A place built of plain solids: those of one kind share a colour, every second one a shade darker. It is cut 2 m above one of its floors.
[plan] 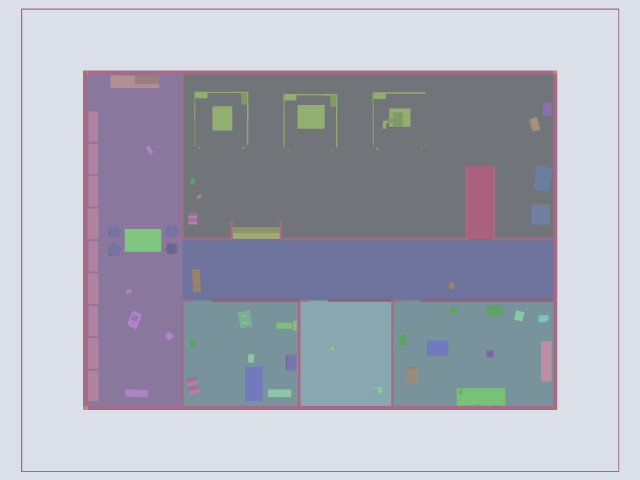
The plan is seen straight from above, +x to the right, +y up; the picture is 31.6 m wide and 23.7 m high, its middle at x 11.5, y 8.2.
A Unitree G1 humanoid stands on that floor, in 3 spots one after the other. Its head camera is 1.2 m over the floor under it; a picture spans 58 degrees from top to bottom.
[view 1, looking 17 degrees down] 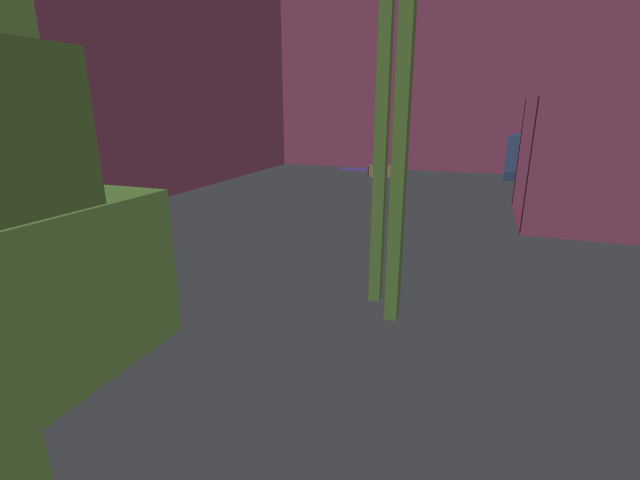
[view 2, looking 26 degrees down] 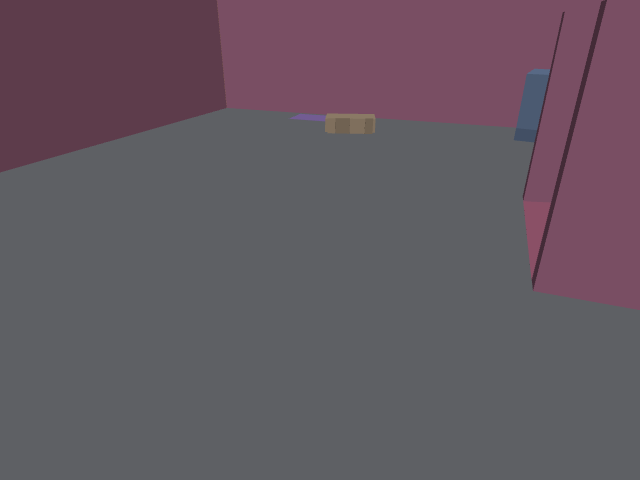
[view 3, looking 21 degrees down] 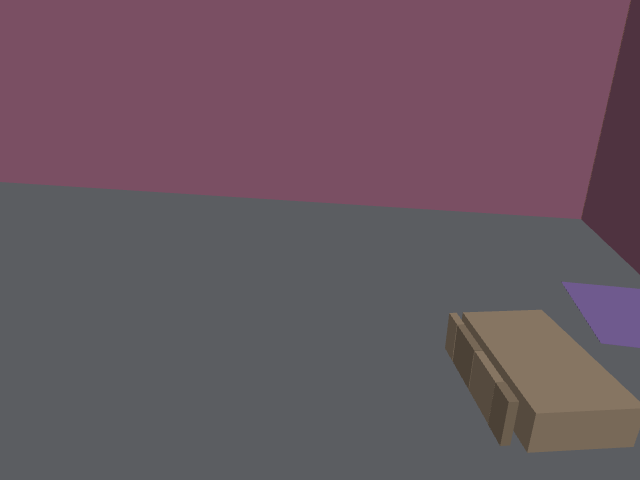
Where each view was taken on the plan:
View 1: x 14.16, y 12.30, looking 20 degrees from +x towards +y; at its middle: ground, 4.10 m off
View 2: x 16.54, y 12.20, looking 21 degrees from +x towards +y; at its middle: ground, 2.74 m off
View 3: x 21.59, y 12.30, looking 103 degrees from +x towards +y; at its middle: ground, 3.35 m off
